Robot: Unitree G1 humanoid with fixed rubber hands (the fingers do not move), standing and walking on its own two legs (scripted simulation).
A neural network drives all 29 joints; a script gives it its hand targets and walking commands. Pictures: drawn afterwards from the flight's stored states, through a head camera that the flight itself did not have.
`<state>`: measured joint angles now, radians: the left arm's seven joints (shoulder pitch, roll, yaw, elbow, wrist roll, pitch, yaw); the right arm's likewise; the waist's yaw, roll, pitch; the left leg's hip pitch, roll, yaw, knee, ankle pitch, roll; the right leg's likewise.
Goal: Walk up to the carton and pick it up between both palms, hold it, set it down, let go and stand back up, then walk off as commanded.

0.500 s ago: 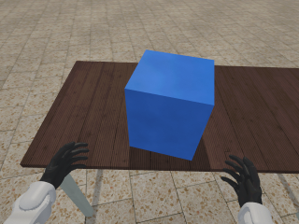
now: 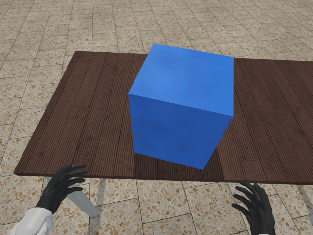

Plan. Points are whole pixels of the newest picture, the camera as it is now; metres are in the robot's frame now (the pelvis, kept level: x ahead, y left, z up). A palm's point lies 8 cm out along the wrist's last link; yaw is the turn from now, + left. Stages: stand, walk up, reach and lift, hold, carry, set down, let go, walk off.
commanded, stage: set down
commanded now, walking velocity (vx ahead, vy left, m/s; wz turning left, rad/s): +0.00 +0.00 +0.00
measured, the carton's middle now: (179, 109) +0.42 -0.01 +0.07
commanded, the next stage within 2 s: let go in 1.82 s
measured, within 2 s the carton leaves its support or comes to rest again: neither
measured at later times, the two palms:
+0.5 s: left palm (62, 213) +0.15 +0.25 -0.01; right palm (260, 233) +0.15 -0.20 +0.00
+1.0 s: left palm (70, 225) +0.14 +0.24 -0.05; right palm out of the picture +0.15 -0.21 -0.06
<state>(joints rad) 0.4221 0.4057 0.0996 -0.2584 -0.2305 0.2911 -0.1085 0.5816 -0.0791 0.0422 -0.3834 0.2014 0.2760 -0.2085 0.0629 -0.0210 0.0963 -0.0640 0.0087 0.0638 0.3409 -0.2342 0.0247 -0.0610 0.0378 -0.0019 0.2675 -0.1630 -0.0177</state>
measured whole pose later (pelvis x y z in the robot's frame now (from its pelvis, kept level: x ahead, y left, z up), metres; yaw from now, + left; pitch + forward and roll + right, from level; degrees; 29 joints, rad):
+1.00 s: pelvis -0.02 -0.01 +0.00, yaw +1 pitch -2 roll +0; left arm 0.26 0.28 0.00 0.26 -0.10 0.22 -0.03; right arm 0.34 -0.12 0.00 0.29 0.03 0.04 -0.04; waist 0.05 0.00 0.09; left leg -0.11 0.01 0.06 0.36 -0.22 0.01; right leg -0.12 0.03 -0.01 0.34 -0.18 -0.03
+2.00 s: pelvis -0.01 -0.01 +0.00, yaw +1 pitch -2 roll +0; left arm 0.19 0.22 -0.03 0.51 -0.02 0.12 0.03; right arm 0.17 -0.18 -0.04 0.75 -0.01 -0.20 0.04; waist 0.02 -0.02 0.10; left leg -0.12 0.01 0.06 0.41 -0.24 0.02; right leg -0.14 0.03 -0.01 0.38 -0.21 -0.03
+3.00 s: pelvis -0.01 +0.00 +0.00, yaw +4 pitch -2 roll +0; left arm 0.15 0.34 0.00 1.06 0.01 -0.03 -0.01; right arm 0.16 -0.36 0.02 1.04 -0.02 -0.03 0.01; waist 0.01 0.01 0.00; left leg -0.11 -0.02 0.02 0.34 -0.21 0.03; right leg -0.11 0.00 -0.06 0.33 -0.19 -0.01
